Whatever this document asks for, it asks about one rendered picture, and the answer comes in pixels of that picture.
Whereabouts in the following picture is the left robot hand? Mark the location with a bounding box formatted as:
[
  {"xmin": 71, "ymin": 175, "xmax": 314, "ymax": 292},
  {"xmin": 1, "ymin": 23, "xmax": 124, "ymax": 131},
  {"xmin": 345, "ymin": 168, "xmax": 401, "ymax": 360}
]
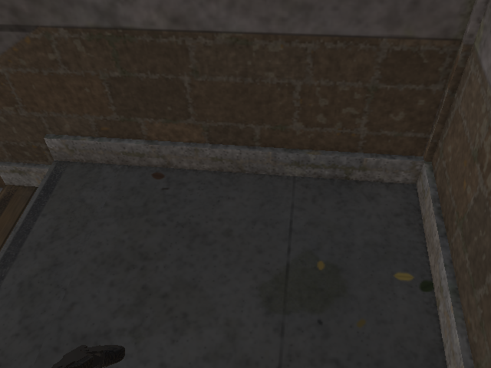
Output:
[{"xmin": 52, "ymin": 345, "xmax": 125, "ymax": 368}]

